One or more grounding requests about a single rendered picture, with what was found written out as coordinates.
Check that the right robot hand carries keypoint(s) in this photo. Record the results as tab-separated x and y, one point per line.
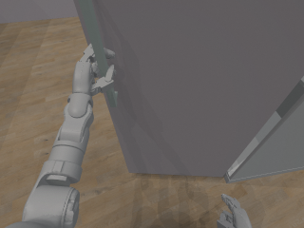
238	218

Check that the handle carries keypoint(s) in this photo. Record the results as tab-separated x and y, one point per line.
92	28

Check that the fridge door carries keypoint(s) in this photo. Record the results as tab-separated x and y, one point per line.
197	79

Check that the left robot hand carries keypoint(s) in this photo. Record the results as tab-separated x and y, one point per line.
86	71

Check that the left robot upper arm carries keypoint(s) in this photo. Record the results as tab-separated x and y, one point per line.
51	206

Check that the robot left forearm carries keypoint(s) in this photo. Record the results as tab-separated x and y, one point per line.
64	164

